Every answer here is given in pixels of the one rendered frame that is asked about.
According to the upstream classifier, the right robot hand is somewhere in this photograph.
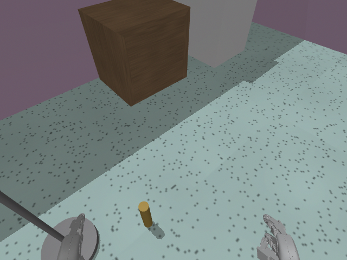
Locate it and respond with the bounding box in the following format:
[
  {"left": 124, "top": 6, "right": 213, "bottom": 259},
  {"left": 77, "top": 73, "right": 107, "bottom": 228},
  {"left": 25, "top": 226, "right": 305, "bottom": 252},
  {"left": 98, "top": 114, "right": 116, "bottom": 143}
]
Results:
[{"left": 257, "top": 214, "right": 300, "bottom": 260}]

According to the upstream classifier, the can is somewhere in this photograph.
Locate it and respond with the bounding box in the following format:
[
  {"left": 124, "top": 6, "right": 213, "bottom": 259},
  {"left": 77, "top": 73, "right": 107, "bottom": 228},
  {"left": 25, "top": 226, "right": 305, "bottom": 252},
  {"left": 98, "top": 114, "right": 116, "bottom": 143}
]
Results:
[{"left": 138, "top": 201, "right": 153, "bottom": 228}]

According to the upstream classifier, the floor lamp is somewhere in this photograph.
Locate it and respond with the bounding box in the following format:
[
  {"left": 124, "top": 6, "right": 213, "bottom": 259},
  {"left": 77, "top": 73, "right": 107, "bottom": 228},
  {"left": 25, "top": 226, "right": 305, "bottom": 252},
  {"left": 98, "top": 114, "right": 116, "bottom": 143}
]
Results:
[{"left": 0, "top": 191, "right": 99, "bottom": 260}]

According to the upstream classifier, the left robot hand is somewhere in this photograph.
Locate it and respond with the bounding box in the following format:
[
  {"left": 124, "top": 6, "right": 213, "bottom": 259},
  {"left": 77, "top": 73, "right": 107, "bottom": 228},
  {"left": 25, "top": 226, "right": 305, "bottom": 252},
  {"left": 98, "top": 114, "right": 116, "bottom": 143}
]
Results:
[{"left": 57, "top": 213, "right": 85, "bottom": 260}]

